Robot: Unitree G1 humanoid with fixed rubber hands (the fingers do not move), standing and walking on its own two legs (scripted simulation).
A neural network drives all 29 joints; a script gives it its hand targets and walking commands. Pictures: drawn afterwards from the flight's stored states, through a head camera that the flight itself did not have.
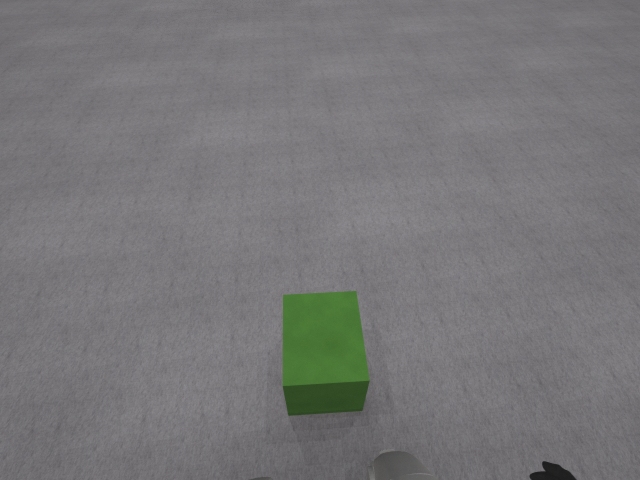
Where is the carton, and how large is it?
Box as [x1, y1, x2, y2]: [283, 291, 369, 415]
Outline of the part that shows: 355,291 283,295 283,390 288,415 362,410 369,380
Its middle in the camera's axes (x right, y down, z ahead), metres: +0.00 +0.34 +1.17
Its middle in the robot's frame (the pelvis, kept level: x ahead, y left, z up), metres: +0.57 +0.01 -0.62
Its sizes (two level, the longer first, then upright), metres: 0.280 0.225 0.233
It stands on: the floor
